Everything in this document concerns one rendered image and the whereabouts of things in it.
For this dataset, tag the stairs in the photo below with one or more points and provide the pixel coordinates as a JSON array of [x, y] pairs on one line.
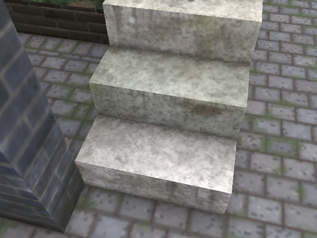
[[171, 93]]

